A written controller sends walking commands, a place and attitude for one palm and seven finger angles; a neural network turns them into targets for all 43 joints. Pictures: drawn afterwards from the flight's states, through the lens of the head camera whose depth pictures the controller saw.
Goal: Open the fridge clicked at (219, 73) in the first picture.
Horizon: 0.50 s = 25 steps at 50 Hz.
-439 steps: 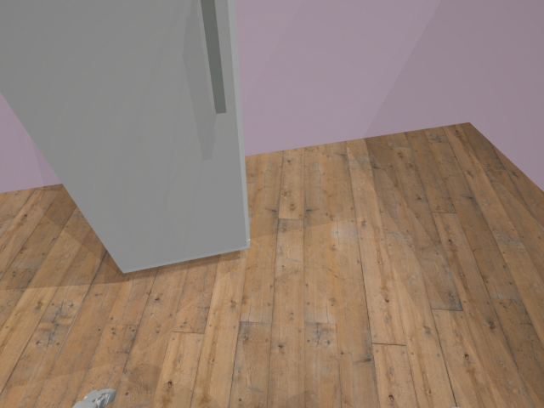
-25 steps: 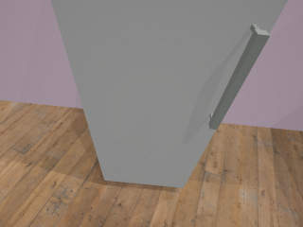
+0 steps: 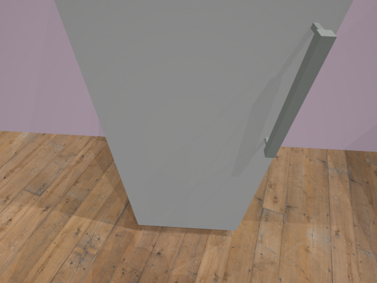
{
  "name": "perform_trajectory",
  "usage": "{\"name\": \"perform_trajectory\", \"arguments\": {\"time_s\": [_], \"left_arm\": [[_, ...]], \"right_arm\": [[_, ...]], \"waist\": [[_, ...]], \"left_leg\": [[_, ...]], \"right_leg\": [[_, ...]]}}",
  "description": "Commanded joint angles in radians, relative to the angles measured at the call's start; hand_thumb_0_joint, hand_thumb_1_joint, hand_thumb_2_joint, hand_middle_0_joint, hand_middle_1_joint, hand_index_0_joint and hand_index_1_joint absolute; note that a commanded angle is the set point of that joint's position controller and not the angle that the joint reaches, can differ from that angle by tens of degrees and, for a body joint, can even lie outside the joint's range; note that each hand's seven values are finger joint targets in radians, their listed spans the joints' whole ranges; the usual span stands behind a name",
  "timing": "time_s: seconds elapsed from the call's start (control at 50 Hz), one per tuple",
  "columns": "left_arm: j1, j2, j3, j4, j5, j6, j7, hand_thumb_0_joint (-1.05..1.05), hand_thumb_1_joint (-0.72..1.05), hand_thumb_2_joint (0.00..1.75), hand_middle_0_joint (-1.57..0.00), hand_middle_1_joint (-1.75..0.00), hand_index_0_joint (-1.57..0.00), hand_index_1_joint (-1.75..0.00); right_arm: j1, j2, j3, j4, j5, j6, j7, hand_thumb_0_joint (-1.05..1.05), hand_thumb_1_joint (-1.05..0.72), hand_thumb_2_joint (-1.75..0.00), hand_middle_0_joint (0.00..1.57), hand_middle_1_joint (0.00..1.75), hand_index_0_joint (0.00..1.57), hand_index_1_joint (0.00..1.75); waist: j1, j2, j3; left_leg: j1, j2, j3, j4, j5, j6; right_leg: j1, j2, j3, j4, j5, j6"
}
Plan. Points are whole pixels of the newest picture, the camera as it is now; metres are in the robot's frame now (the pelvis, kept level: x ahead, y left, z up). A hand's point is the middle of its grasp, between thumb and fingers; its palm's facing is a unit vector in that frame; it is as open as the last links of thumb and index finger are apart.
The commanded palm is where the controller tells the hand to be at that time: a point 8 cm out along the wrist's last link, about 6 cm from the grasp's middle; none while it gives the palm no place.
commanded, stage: look again from close up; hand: right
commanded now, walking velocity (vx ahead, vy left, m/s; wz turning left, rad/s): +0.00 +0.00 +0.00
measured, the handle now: (288, 102) +0.46 -0.18 +0.16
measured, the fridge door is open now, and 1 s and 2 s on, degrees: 0 0 0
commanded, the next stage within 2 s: raise the hand to about handle height in 0.68 s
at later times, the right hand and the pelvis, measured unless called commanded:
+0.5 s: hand out of the picture +0.00 -0.19 -0.17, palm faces +0.01 +0.98 -0.22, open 7.3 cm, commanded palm none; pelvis -0.01 +0.00 +0.00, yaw +0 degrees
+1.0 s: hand (308, 250) +0.19 -0.20 +0.03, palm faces +0.21 +0.97 -0.08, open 7.7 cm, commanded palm +0.09 -0.26 -0.03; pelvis -0.04 -0.01 -0.01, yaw -2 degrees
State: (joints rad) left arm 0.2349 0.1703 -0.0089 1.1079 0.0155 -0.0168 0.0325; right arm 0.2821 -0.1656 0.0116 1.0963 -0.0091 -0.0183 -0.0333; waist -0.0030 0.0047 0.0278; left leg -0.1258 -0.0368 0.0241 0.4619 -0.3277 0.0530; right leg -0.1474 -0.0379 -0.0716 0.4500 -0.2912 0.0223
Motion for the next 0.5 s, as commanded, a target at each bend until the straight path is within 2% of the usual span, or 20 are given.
{"name": "perform_trajectory", "arguments": {"time_s": [0.0, 0.08, 0.1, 0.12, 0.18, 0.2, 0.22, 0.3, 0.32, 0.4, 0.48], "left_arm": [[0.049, 0.086, 0.015, -0.023, -0.005, -0.008, 0.007, 0.00, 0.90, 0.90, -0.20, -0.30, -0.20, -0.30], [0.046, 0.095, 0.015, -0.023, -0.003, -0.009, 0.006, 0.00, 0.90, 0.90, -0.20, -0.30, -0.20, -0.30], [0.044, 0.090, 0.016, -0.021, -0.004, -0.010, 0.006, 0.00, 0.90, 0.90, -0.20, -0.30, -0.20, -0.30], [0.046, 0.096, 0.017, -0.020, -0.003, -0.010, 0.006, 0.00, 0.90, 0.90, -0.20, -0.30, -0.20, -0.30], [0.043, 0.101, 0.017, -0.019, -0.003, -0.011, 0.006, 0.00, 0.90, 0.90, -0.20, -0.30, -0.20, -0.30], [0.045, 0.097, 0.018, -0.018, -0.004, -0.010, 0.006, 0.00, 0.90, 0.90, -0.20, -0.30, -0.20, -0.30], [0.042, 0.104, 0.018, -0.018, -0.003, -0.011, 0.005, 0.00, 0.90, 0.90, -0.20, -0.30, -0.20, -0.30], [0.046, 0.102, 0.018, -0.012, -0.004, -0.014, 0.006, 0.00, 0.90, 0.90, -0.20, -0.30, -0.20, -0.30], [0.044, 0.109, 0.018, -0.012, -0.003, -0.015, 0.006, 0.00, 0.90, 0.90, -0.20, -0.30, -0.20, -0.30], [0.043, 0.107, 0.018, -0.009, -0.003, -0.014, 0.005, 0.00, 0.90, 0.90, -0.20, -0.30, -0.20, -0.30], [0.039, 0.116, 0.018, -0.008, -0.002, -0.014, 0.003, 0.00, 0.90, 0.90, -0.20, -0.30, -0.20, -0.30]], "right_arm": [[0.057, -0.124, -0.024, -0.033, -0.006, -0.014, -0.010, 0.00, -0.90, -0.90, 0.20, 0.30, 0.20, 0.30], [0.052, -0.129, -0.023, -0.028, -0.003, -0.013, -0.007, 0.00, -0.90, -0.90, 0.20, 0.30, 0.20, 0.30], [0.059, -0.124, -0.024, -0.028, -0.006, -0.015, -0.008, 0.00, -0.90, -0.90, 0.20, 0.30, 0.20, 0.30], [0.057, -0.129, -0.024, -0.027, -0.004, -0.015, -0.008, 0.00, -0.90, -0.90, 0.20, 0.30, 0.20, 0.30], [0.052, -0.136, -0.026, -0.026, -0.003, -0.016, -0.006, 0.00, -0.90, -0.90, 0.20, 0.30, 0.20, 0.30], [0.053, -0.132, -0.026, -0.028, -0.006, -0.017, -0.007, 0.00, -0.90, -0.90, 0.20, 0.30, 0.20, 0.30], [0.054, -0.134, -0.025, -0.027, -0.004, -0.017, -0.007, 0.00, -0.90, -0.90, 0.20, 0.30, 0.20, 0.30], [0.047, -0.135, -0.027, -0.030, -0.005, -0.017, -0.006, 0.00, -0.90, -0.90, 0.20, 0.30, 0.20, 0.30], [0.044, -0.140, -0.028, -0.028, -0.003, -0.016, -0.005, 0.00, -0.90, -0.90, 0.20, 0.30, 0.20, 0.30], [0.035, -0.142, -0.028, -0.029, -0.005, -0.016, -0.004, 0.00, -0.90, -0.90, 0.20, 0.30, 0.20, 0.30], [0.023, -0.150, -0.029, -0.030, -0.003, -0.015, -0.003, 0.00, -0.90, -0.90, 0.20, 0.30, 0.20, 0.30]], "waist": [[0.001, 0.008, 0.028], [0.002, -0.004, 0.016], [-0.001, 0.017, 0.023], [0.000, 0.003, 0.013], [0.000, 0.012, 0.008], [0.000, 0.034, 0.014], [-0.002, 0.013, 0.005], [-0.002, 0.015, 0.004], [-0.003, -0.005, -0.001], [-0.003, 0.014, 0.018], [-0.003, 0.001, 0.018]], "left_leg": [[-0.049, 0.142, -0.118, -0.085, 0.403, -0.004], [-0.046, 0.144, -0.120, -0.092, 0.373, -0.003], [-0.047, 0.143, -0.118, -0.093, 0.385, -0.006], [-0.042, 0.147, -0.117, -0.094, 0.392, -0.006], [-0.034, 0.150, -0.117, -0.094, 0.399, -0.006], [-0.036, 0.146, -0.115, -0.095, 0.395, -0.006], [-0.036, 0.150, -0.118, -0.098, 0.391, -0.007], [-0.034, 0.144, -0.113, -0.092, 0.380, -0.004], [-0.031, 0.146, -0.114, -0.092, 0.382, -0.006], [-0.043, 0.142, -0.118, -0.098, 0.342, -0.003], [-0.046, 0.146, -0.116, -0.104, 0.311, -0.003]], "right_leg": [[0.016, -0.073, 0.059, -0.051, 0.222, -0.042], [0.012, -0.072, 0.065, -0.060, 0.211, -0.040], [0.016, -0.073, 0.063, -0.060, 0.217, -0.042], [0.017, -0.073, 0.060, -0.057, 0.219, -0.041], [0.011, -0.074, 0.062, -0.059, 0.219, -0.040], [0.010, -0.073, 0.064, -0.062, 0.214, -0.040], [0.013, -0.073, 0.061, -0.061, 0.213, -0.040], [0.017, -0.077, 0.069, -0.070, 0.233, -0.043], [0.014, -0.077, 0.067, -0.067, 0.238, -0.042], [0.003, -0.078, 0.073, -0.080, 0.212, -0.043], [-0.003, -0.077, 0.078, -0.086, 0.206, -0.043]]}}
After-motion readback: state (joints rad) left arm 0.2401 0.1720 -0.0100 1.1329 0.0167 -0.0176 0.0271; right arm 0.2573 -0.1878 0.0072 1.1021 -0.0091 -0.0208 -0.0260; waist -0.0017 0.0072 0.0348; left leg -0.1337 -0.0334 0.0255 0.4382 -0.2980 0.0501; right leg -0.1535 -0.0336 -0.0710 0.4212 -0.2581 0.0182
